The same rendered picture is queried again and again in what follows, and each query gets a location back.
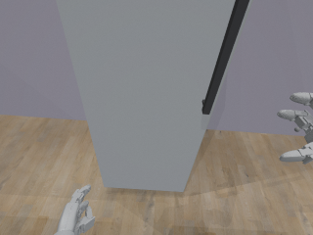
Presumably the fridge door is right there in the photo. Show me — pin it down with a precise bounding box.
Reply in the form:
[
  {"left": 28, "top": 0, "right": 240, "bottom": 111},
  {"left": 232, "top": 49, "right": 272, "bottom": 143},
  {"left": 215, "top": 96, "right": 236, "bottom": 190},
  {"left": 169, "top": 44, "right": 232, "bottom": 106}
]
[{"left": 56, "top": 0, "right": 252, "bottom": 192}]

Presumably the left robot hand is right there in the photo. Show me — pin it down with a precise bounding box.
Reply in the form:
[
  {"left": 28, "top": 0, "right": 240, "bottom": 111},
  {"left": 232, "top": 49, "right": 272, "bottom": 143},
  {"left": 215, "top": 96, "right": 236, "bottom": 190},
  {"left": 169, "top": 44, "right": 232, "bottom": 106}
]
[{"left": 57, "top": 184, "right": 95, "bottom": 235}]

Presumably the right robot hand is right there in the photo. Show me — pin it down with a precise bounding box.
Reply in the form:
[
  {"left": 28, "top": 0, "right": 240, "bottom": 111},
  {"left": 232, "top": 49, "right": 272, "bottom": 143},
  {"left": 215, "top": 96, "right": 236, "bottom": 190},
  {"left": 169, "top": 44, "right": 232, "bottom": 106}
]
[{"left": 277, "top": 92, "right": 313, "bottom": 165}]

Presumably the handle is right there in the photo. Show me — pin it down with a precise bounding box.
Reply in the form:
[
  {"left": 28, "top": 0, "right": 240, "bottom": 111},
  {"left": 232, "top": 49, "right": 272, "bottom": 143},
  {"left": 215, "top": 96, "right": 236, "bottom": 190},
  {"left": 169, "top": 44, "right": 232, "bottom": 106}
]
[{"left": 201, "top": 0, "right": 249, "bottom": 115}]

